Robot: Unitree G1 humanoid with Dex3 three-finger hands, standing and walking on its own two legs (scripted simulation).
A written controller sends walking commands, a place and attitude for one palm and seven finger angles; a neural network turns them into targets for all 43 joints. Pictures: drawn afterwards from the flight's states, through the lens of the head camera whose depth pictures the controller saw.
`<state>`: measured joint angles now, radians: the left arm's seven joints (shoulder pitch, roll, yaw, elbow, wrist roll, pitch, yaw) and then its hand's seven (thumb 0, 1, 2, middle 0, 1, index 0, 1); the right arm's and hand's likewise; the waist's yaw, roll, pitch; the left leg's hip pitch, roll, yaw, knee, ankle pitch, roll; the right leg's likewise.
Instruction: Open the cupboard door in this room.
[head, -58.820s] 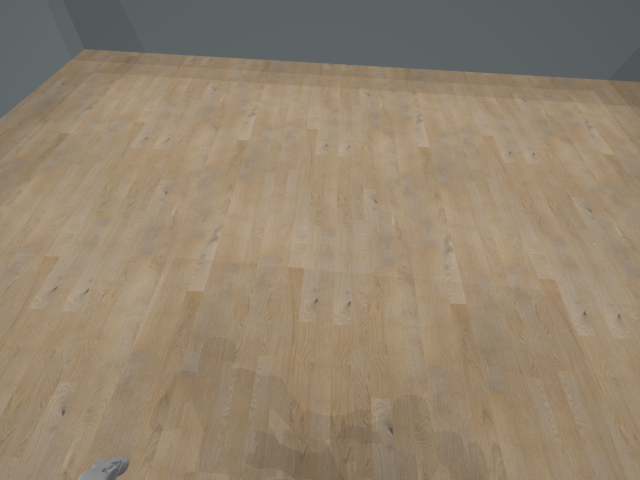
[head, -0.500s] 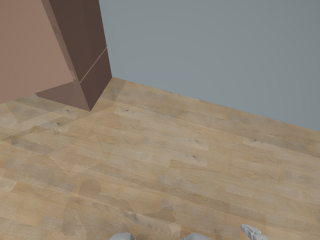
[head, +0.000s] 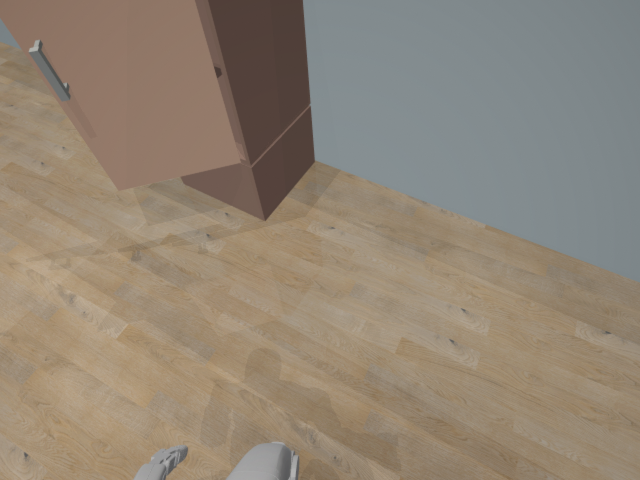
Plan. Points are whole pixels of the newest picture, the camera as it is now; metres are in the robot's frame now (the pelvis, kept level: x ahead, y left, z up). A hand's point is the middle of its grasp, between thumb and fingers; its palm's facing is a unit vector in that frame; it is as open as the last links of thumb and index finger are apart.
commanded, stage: turn to face it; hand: left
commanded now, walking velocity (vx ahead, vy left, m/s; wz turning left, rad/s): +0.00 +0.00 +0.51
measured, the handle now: (51, 70) +0.94 +0.65 -0.01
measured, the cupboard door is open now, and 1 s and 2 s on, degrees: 47 47 47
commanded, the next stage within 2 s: take the last steps up to it in 0.42 s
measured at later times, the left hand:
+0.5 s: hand out of the picture +0.00 +0.25 -0.17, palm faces +0.28 -0.93 -0.23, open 7.4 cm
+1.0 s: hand out of the picture -0.04 +0.20 -0.16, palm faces +0.44 -0.88 -0.18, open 7.3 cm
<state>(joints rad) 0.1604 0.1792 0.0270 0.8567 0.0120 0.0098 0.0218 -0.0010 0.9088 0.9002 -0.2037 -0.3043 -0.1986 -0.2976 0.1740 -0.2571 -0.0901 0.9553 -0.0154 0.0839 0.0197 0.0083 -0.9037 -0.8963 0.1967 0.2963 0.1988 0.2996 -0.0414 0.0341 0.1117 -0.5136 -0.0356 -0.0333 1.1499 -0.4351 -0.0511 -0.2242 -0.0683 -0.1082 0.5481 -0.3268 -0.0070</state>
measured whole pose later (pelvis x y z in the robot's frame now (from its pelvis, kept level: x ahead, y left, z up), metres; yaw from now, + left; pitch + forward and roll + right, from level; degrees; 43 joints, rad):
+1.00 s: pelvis +0.06 +0.06 +0.01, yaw +22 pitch +0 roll +1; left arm 0.39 0.14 0.04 1.08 0.03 -0.05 0.00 0.00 0.91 0.90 -0.20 -0.30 -0.20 -0.30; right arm 0.22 -0.22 -0.07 1.04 -0.02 0.04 0.05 0.01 -0.91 -0.90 0.19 0.30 0.19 0.30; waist 0.02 -0.02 0.06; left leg -0.53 0.07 0.06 0.82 -0.23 -0.03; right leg -0.01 -0.14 -0.17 0.35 -0.33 0.07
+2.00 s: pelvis +0.37 +0.25 -0.01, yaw +19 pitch -1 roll -1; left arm 0.38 0.16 0.04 1.14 0.01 -0.02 -0.01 0.00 0.92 0.90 -0.20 -0.30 -0.20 -0.30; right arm 0.15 -0.18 -0.04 1.02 -0.03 -0.06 0.01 0.01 -0.91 -0.90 0.19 0.30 0.20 0.30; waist 0.03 -0.04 0.06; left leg -0.38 0.04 0.14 0.59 -0.17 0.05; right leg -0.16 -0.07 -0.10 0.75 -0.49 0.00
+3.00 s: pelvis +0.43 +0.27 -0.01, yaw +18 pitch -3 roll +0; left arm 0.29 0.17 0.00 1.00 0.02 0.02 0.04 0.00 0.91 0.90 -0.20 -0.30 -0.20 -0.30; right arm 0.19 -0.19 -0.03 0.94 -0.01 0.01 -0.01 0.01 -0.91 -0.90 0.19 0.30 0.20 0.30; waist 0.01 0.02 0.05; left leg -0.27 0.01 0.07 0.59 -0.27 0.02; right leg -0.23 -0.02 -0.03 0.60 -0.33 0.00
